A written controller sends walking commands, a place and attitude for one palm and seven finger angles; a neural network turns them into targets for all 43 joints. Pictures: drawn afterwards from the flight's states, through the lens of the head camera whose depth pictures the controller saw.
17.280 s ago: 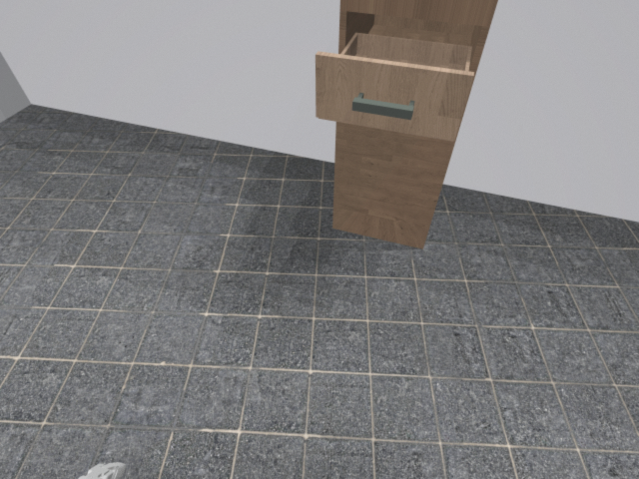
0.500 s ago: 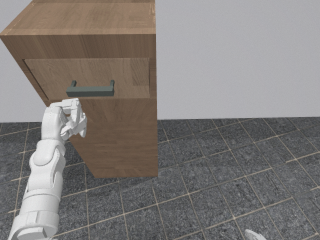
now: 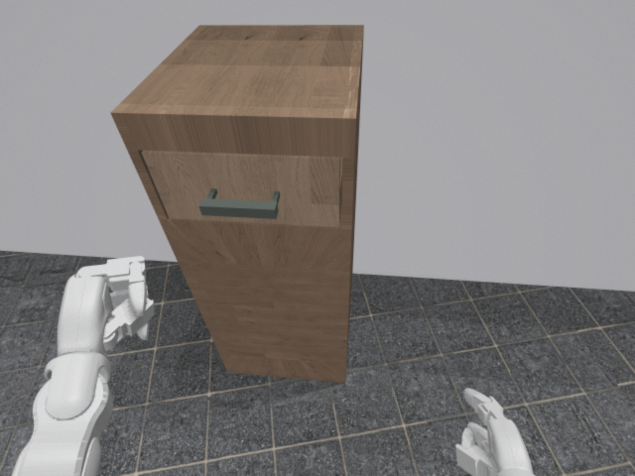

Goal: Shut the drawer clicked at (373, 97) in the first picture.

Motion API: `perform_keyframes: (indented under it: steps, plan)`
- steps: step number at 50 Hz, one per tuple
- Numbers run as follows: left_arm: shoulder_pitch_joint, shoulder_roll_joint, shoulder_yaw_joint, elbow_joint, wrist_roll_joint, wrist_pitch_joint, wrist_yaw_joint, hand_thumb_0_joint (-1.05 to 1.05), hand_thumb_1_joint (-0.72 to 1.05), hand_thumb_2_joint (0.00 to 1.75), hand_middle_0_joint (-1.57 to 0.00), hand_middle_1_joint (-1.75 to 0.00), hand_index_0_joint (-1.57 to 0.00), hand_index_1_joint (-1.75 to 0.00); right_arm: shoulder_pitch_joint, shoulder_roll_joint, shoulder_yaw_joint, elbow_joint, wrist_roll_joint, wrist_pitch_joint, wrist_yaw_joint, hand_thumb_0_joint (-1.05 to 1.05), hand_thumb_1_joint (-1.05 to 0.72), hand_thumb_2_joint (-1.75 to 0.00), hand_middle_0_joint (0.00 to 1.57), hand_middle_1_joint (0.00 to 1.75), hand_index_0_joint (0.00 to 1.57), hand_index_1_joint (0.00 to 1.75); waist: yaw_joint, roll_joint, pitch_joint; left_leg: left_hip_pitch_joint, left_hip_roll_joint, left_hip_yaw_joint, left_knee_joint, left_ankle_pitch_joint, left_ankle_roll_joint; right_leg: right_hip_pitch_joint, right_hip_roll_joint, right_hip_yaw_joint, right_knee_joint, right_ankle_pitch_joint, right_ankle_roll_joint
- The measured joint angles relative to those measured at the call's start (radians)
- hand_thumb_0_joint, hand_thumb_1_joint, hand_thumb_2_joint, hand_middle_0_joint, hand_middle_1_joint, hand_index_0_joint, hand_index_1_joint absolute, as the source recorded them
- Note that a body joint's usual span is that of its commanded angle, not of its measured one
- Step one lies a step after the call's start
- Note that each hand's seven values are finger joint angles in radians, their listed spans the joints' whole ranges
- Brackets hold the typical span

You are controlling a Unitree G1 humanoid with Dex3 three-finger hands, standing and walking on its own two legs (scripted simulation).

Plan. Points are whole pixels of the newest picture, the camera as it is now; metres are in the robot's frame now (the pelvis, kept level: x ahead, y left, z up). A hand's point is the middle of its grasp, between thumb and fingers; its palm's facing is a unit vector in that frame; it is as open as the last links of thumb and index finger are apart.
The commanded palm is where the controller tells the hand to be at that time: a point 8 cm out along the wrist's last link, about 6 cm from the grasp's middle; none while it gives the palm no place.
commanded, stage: draw the hand back to the body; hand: left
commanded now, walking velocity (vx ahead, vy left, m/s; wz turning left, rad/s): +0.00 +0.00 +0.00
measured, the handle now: (241, 201) +0.56 +0.20 +0.03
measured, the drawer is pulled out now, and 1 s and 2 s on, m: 0.00 0.00 0.00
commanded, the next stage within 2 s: step back with the hand held close in 0.52 s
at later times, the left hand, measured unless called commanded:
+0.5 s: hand (75, 349) +0.18 +0.24 +0.16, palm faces +0.41 -0.82 -0.40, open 3.3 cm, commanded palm +0.14 +0.28 +0.18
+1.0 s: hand (69, 358) +0.18 +0.25 +0.15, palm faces +0.26 -0.83 -0.50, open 3.3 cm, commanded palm +0.12 +0.30 +0.18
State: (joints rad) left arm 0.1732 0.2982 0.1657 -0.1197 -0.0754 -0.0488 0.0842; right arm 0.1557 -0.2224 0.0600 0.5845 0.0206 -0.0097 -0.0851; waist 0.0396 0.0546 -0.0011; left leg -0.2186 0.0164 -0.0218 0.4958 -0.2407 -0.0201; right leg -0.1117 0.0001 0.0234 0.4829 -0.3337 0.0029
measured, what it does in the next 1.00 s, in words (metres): stands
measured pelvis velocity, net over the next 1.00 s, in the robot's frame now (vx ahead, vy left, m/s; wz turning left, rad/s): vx -0.02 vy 0.02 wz -0.03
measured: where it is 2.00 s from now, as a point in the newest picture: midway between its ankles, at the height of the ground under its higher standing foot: outside the picture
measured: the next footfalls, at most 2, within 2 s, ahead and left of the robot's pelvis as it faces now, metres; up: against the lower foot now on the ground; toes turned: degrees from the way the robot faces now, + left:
right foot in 1.78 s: -0.16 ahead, -0.10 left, +0.00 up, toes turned +4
left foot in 1.96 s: -0.10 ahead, +0.14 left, +0.00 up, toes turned +1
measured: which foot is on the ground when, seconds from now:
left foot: down 0.00-1.00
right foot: down 0.00-1.00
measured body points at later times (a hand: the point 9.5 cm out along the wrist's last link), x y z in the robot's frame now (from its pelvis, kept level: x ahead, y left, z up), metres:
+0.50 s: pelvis +0.00 +0.00 +0.00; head -0.02 -0.02 +0.45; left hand +0.16 +0.28 +0.19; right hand +0.19 -0.22 -0.08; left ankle +0.02 +0.14 -0.74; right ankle -0.04 -0.12 -0.74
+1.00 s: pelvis -0.02 +0.02 +0.00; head +0.01 +0.02 +0.45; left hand +0.16 +0.29 +0.18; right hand +0.15 -0.23 -0.08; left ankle +0.02 +0.14 -0.74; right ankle -0.04 -0.12 -0.74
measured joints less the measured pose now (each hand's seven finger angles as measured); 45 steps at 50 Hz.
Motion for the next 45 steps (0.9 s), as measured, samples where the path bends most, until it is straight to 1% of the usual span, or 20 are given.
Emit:
perform_keyframes:
  steps: [5, 11, 19, 22, 26, 33, 35, 39, 45]
  plan:
    - [0.098, 0.005, 0.026, -0.098, 0.001, -0.014, 0.004, 0.02, 0.89, 0.89, -1.40, -1.60, -1.41, -1.60, 0.017, 0.003, -0.003, 0.018, -0.009, -0.010, 0.007, 0.01, -0.91, -0.90, 0.20, 0.30, 0.21, 0.30, 0.001, 0.006, 0.009, 0.041, 0.000, 0.007, -0.038, 0.014, 0.001, 0.038, -0.002, 0.006, -0.038, 0.016, 0.002]
    - [0.220, 0.016, 0.067, -0.210, 0.003, -0.031, 0.006, 0.02, 0.89, 0.89, -1.40, -1.60, -1.41, -1.60, 0.036, -0.001, -0.018, 0.034, -0.014, -0.028, 0.009, 0.01, -0.91, -0.90, 0.20, 0.30, 0.21, 0.30, 0.001, 0.011, 0.013, 0.063, 0.002, 0.013, -0.053, 0.016, 0.002, 0.061, -0.001, 0.012, -0.060, 0.024, 0.003]
    - [0.368, 0.040, 0.128, -0.344, 0.004, -0.060, 0.013, 0.02, 0.89, 0.89, -1.40, -1.60, -1.41, -1.60, 0.051, -0.008, -0.038, 0.035, -0.013, -0.063, 0.002, 0.01, -0.91, -0.90, 0.20, 0.30, 0.20, 0.30, 0.014, 0.015, 0.005, 0.070, 0.007, 0.016, -0.047, 0.007, 0.002, 0.075, 0.004, 0.015, -0.071, 0.026, 0.003]
    - [0.378, 0.036, 0.134, -0.353, 0.007, -0.068, 0.016, 0.01, 0.89, 0.89, -1.40, -1.60, -1.41, -1.60, 0.048, -0.010, -0.042, 0.034, -0.013, -0.073, -0.002, 0.01, -0.91, -0.90, 0.20, 0.30, 0.20, 0.30, 0.021, 0.016, 0.008, 0.070, 0.006, 0.011, -0.042, 0.005, 0.003, 0.078, 0.003, 0.010, -0.070, 0.025, 0.004]
    - [0.352, 0.020, 0.122, -0.333, 0.011, -0.063, 0.021, 0.01, 0.89, 0.89, -1.40, -1.60, -1.41, -1.60, 0.037, -0.009, -0.041, 0.035, -0.016, -0.081, -0.008, 0.01, -0.91, -0.90, 0.20, 0.30, 0.20, 0.30, 0.028, 0.014, 0.016, 0.070, 0.003, 0.007, -0.042, 0.008, 0.003, 0.079, 0.001, 0.005, -0.068, 0.024, 0.004]
    - [0.340, 0.019, 0.110, -0.338, 0.012, -0.051, 0.021, 0.02, 0.89, 0.89, -1.40, -1.60, -1.41, -1.60, 0.027, 0.005, -0.030, 0.032, -0.021, -0.093, -0.009, 0.01, -0.91, -0.90, 0.20, 0.30, 0.20, 0.30, 0.028, 0.005, 0.017, 0.076, 0.005, 0.008, -0.044, 0.006, 0.002, 0.084, 0.002, 0.007, -0.070, 0.024, 0.003]
    - [0.339, 0.029, 0.131, -0.345, 0.015, -0.067, 0.014, 0.02, 0.89, 0.89, -1.41, -1.60, -1.41, -1.60, 0.025, 0.004, -0.027, 0.019, -0.023, -0.079, 0.001, 0.01, -0.91, -0.90, 0.20, 0.30, 0.21, 0.30, 0.018, 0.009, 0.011, 0.057, 0.010, 0.003, -0.032, 0.003, 0.003, 0.077, 0.008, 0.002, -0.079, 0.029, 0.003]
    - [0.360, 0.050, 0.178, -0.352, 0.023, -0.106, 0.013, 0.02, 0.89, 0.89, -1.40, -1.60, -1.41, -1.60, 0.008, 0.001, -0.038, -0.002, -0.025, -0.028, 0.018, 0.01, -0.91, -0.90, 0.20, 0.30, 0.21, 0.30, -0.008, 0.008, 0.008, 0.015, 0.015, 0.007, -0.025, 0.007, 0.005, 0.040, 0.012, 0.008, -0.090, 0.047, 0.009]
    - [0.419, 0.071, 0.170, -0.385, 0.025, -0.100, 0.008, 0.01, 0.89, 0.89, -1.40, -1.60, -1.41, -1.60, 0.006, -0.012, -0.068, -0.034, -0.017, 0.033, 0.018, 0.01, -0.91, -0.90, 0.20, 0.30, 0.21, 0.30, -0.032, -0.006, 0.025, -0.027, 0.003, 0.027, -0.042, 0.035, 0.019, -0.020, -0.002, 0.026, -0.080, 0.065, 0.025]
